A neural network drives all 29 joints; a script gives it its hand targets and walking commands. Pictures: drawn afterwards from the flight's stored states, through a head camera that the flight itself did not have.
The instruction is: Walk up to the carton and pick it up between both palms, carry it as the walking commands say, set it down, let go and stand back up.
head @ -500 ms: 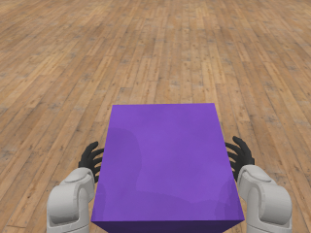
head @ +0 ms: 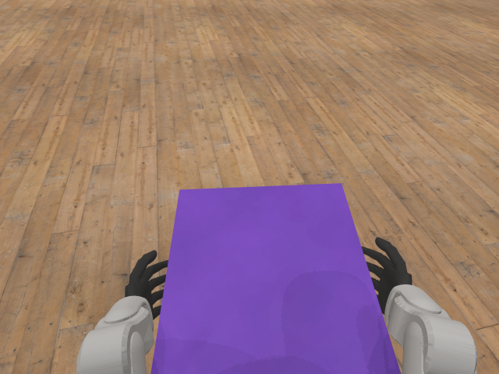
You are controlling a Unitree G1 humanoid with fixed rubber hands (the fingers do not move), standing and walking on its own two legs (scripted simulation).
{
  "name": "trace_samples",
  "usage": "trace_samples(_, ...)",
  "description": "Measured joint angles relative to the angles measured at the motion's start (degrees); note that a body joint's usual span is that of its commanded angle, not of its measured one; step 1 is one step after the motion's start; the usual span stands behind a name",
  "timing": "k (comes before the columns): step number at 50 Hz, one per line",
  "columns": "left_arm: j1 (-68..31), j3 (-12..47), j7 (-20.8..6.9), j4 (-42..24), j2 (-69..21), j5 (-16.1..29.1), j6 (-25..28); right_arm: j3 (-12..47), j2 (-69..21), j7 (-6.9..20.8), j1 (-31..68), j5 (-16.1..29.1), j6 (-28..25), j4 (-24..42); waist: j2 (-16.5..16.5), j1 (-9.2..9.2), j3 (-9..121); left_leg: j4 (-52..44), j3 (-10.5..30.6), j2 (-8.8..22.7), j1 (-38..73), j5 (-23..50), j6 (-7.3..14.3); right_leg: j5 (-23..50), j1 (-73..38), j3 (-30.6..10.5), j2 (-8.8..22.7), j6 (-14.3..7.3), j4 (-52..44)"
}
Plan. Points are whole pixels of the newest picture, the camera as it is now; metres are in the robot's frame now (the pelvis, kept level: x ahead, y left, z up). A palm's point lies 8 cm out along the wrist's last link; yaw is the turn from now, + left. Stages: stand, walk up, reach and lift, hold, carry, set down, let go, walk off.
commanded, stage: carry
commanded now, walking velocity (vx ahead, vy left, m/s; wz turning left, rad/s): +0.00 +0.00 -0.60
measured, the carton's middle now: (265, 298) +0.28 +0.01 +0.00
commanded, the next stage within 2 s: none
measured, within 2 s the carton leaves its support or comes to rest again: neither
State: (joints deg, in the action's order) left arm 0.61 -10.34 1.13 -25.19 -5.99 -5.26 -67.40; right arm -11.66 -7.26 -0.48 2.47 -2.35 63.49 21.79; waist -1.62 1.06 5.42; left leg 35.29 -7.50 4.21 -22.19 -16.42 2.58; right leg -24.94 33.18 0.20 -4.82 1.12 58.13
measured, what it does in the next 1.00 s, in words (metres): walks backwards, turning right: right foot, then left foot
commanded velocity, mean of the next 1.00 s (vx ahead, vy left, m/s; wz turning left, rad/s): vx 0.00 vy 0.00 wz -0.60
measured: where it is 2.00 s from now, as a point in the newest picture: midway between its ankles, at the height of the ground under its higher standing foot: outside the picture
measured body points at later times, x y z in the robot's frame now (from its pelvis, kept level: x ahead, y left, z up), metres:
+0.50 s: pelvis -0.08 -0.06 +0.00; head -0.04 -0.08 +0.45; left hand +0.23 +0.00 +0.04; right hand +0.10 -0.33 +0.04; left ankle -0.04 +0.07 -0.66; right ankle -0.07 -0.15 -0.73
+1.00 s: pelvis -0.13 -0.03 +0.01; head -0.12 +0.00 +0.46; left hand +0.19 +0.00 +0.06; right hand +0.01 -0.31 +0.09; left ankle -0.07 +0.04 -0.73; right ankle -0.21 -0.17 -0.65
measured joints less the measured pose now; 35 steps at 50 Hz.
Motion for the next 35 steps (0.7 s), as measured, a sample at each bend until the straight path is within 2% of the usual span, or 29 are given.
trace_samples(3,-1.94,0.04,0.20,1.84,1.30,0.36,-1.56,0.26,-0.02,-0.25,0.68,-0.98,0.63,-1.26,1.36,1.30,0.06,-2.77,-1.05,2.05,1.51,1.47,-0.61,2.30,0.59,1.53,2.74,1.47,5.71)
trace_samples(8,-5.51,-0.18,0.32,3.18,2.91,1.78,-1.99,0.05,-0.07,-0.55,3.25,-2.08,1.64,-0.42,2.34,2.44,-1.47,-3.40,-3.84,5.13,1.27,3.01,-1.49,0.55,-2.97,2.22,5.71,2.52,-1.98)
trace_samples(12,-7.83,-0.47,0.36,5.11,3.59,2.32,-1.74,-0.26,-0.19,-0.66,4.81,-3.03,1.81,-0.86,2.96,1.90,-1.67,-0.95,-6.04,7.71,-0.62,2.66,-2.72,0.02,-8.05,3.91,5.78,1.62,-12.12)
trace_samples(15,-7.90,-0.46,0.28,5.94,2.93,2.15,-1.59,-0.59,-0.09,-0.61,4.29,-3.28,2.28,-0.47,3.31,1.45,-1.03,3.16,-7.91,9.62,-2.67,1.14,-4.28,6.96,-13.65,4.61,5.15,0.41,-24.09)
trace_samples(16,-7.69,-0.32,0.28,6.83,1.93,1.80,-0.75,-1.21,0.31,-0.52,4.08,-3.10,2.33,-0.48,4.82,1.16,-1.23,5.31,-7.38,10.87,-3.66,-0.59,-5.11,8.28,-13.50,4.62,3.98,-0.67,-24.64)
trace_samples(18,-6.82,0.10,0.35,8.29,-0.03,0.64,0.27,-2.62,0.86,-0.18,3.07,-2.45,2.58,-0.85,5.66,0.11,-1.81,11.79,-4.08,9.36,-5.95,-9.78,-7.19,7.89,-12.13,3.55,3.31,-2.40,-23.24)
trace_samples(20,-5.65,-0.01,0.38,8.01,-1.48,-0.11,0.52,-3.31,1.08,-0.10,2.38,-1.66,3.03,-0.63,5.04,-1.22,-3.12,19.49,-1.41,6.56,-8.18,-14.04,-8.41,8.19,-11.37,1.72,3.28,-3.21,-23.22)
trace_samples(22,-4.35,0.49,0.38,6.12,-1.37,-0.05,0.77,-3.39,0.67,-0.13,1.72,-0.86,2.66,0.37,4.33,-2.76,-4.56,25.50,0.62,4.22,-10.29,-13.67,-8.86,9.43,-10.76,0.12,2.79,-3.56,-23.92)
trace_samples(25,-3.38,0.39,0.33,2.30,-1.26,0.59,0.98,-3.05,-0.04,-0.36,0.72,0.45,1.43,3.06,3.45,-4.33,-6.04,29.25,2.64,2.14,-12.28,-10.98,-9.00,11.12,-9.83,-1.27,1.32,-4.03,-24.66)
trace_samples(29,-2.53,0.60,0.02,-0.72,-1.26,0.72,1.93,-2.46,0.05,-0.61,0.58,1.52,0.58,5.43,2.26,-4.36,-5.49,25.83,3.94,0.36,-11.71,-10.37,-8.51,12.73,-8.72,-2.41,-0.73,-4.72,-25.29)
trace_samples(35,-1.21,0.36,-0.25,-0.44,-1.25,-0.31,1.09,-1.65,0.06,-0.42,0.34,1.03,0.62,3.00,-0.73,-1.96,-0.97,10.58,4.50,-3.16,-4.02,-10.39,-6.16,15.63,-8.03,-5.20,-2.12,-4.51,-27.78)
